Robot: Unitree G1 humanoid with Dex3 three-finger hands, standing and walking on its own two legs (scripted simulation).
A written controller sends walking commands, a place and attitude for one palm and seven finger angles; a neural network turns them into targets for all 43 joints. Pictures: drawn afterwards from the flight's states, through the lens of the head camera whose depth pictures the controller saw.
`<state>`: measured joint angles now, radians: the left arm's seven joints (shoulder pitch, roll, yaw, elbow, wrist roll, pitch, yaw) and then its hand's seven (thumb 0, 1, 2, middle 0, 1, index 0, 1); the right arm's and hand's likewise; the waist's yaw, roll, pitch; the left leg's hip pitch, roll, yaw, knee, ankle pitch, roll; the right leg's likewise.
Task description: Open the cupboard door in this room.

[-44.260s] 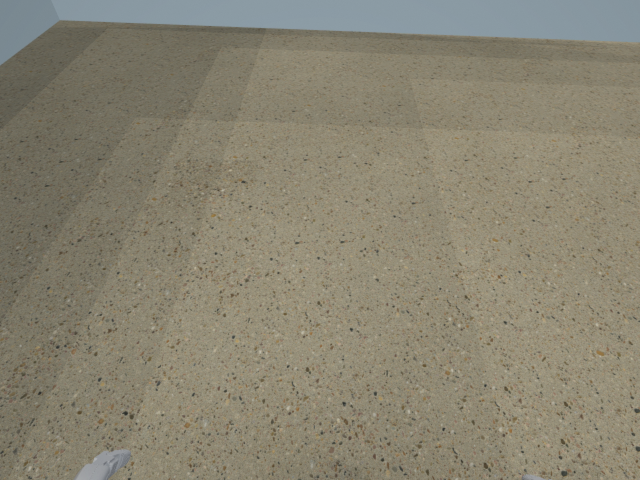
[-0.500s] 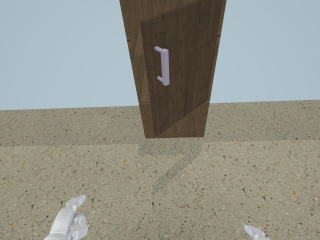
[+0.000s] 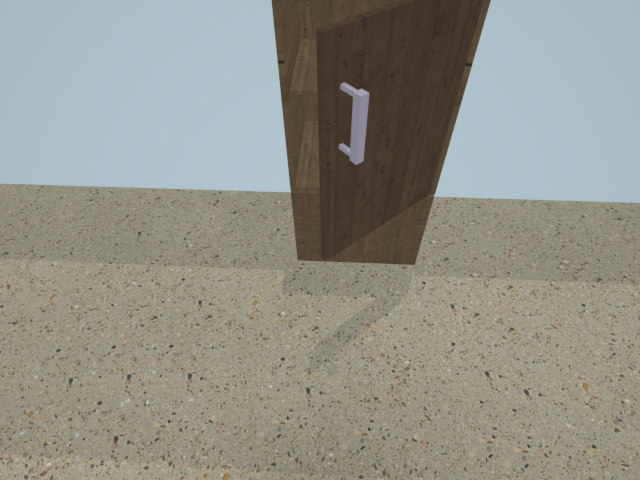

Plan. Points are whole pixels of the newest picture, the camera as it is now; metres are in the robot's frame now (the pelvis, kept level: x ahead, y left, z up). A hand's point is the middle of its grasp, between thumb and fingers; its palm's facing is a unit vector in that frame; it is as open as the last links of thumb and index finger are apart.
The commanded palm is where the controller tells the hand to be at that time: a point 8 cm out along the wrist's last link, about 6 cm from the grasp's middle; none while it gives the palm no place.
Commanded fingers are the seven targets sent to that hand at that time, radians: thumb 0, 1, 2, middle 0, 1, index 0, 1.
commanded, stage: let the arm hang, fingers relaxed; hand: left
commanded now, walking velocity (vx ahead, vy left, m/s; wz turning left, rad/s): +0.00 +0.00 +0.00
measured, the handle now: (351, 124) +0.71 -0.02 +0.06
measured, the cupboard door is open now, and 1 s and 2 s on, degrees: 42 42 42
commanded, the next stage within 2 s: look to check the result in 0.40 s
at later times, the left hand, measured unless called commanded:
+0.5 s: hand out of the picture +0.10 +0.24 -0.15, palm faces -0.04 -0.95 -0.32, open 7.4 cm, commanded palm none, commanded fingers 0.00 0.90 0.90 -0.20 -0.30 -0.20 -0.30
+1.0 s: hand out of the picture +0.13 +0.25 -0.15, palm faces -0.05 -0.94 -0.34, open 7.4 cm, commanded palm none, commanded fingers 0.00 0.90 0.90 -0.20 -0.30 -0.20 -0.30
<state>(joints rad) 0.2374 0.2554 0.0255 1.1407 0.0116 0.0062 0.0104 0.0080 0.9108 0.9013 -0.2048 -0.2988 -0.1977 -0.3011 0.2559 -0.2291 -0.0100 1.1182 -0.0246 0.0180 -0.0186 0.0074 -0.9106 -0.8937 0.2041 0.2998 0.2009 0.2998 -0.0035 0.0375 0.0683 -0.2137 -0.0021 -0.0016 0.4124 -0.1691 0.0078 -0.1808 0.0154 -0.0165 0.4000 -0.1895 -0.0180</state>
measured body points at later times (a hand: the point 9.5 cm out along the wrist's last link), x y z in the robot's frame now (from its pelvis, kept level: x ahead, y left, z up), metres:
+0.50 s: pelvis +0.02 +0.01 +0.00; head +0.04 +0.00 +0.45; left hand +0.11 +0.29 -0.13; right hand +0.08 -0.27 -0.14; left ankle +0.04 +0.11 -0.74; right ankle +0.02 -0.11 -0.74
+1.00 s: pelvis +0.04 +0.01 +0.01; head +0.07 +0.00 +0.45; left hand +0.13 +0.30 -0.13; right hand +0.12 -0.28 -0.13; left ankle +0.04 +0.11 -0.74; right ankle +0.02 -0.11 -0.74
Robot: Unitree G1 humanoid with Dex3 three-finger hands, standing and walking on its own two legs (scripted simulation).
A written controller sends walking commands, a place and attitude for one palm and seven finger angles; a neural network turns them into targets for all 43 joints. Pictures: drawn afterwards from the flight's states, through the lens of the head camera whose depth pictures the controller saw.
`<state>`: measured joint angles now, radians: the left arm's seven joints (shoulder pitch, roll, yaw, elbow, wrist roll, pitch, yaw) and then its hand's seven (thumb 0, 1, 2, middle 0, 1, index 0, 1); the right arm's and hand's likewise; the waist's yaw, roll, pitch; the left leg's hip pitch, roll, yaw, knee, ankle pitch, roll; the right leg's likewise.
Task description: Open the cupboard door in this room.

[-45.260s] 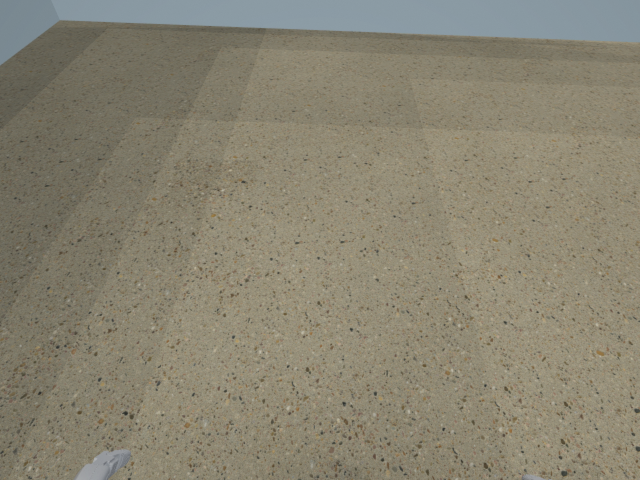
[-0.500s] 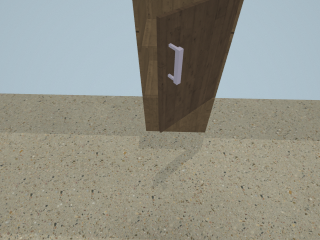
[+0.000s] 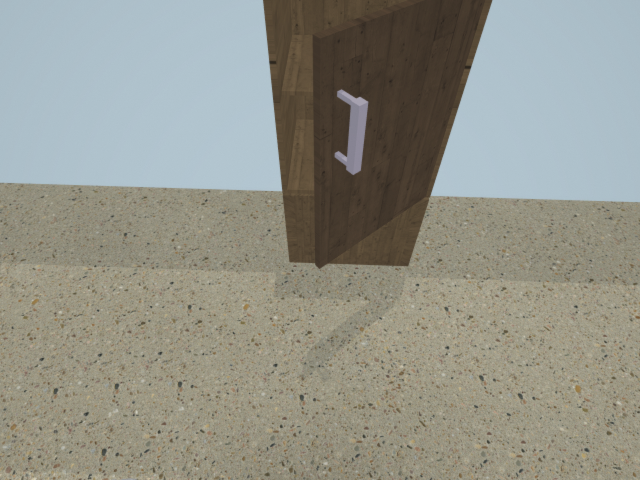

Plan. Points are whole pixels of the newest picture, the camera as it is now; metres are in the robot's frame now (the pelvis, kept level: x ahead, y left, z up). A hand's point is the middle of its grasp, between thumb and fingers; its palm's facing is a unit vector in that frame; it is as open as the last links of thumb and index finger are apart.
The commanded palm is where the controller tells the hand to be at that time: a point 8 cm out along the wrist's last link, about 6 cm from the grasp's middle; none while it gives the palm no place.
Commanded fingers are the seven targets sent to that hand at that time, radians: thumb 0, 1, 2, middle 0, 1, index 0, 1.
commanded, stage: walk to a spot facing it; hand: left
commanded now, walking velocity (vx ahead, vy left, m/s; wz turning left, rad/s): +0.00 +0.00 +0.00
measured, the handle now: (348, 133) +0.66 -0.02 +0.05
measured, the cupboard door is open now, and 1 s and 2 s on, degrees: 42 42 42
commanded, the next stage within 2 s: none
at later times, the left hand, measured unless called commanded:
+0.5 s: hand out of the picture +0.08 +0.18 -0.18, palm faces -0.16 -0.94 -0.29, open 7.4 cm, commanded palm none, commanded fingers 0.00 0.90 0.90 -0.20 -0.30 -0.20 -0.30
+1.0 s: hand out of the picture +0.15 +0.18 -0.19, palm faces -0.37 -0.90 -0.23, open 7.4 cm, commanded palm none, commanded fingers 0.00 0.90 0.90 -0.20 -0.30 -0.20 -0.30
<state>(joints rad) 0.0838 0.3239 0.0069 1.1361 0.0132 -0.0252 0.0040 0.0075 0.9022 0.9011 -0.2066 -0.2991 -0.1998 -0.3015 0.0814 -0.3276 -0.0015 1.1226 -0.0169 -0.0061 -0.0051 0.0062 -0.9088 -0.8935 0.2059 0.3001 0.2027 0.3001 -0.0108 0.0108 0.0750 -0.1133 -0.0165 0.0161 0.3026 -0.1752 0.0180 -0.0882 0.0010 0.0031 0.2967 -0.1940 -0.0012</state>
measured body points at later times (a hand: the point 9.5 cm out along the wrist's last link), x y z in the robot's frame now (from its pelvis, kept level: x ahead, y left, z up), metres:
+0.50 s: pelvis -0.01 -0.03 -0.03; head +0.04 -0.06 +0.42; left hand +0.09 +0.23 -0.16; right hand +0.00 -0.28 -0.19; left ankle -0.01 +0.10 -0.75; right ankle -0.03 -0.12 -0.75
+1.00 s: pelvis -0.01 +0.01 -0.02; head +0.06 +0.01 +0.43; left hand +0.17 +0.23 -0.17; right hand +0.00 -0.28 -0.14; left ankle +0.04 +0.13 -0.75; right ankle -0.06 -0.12 -0.70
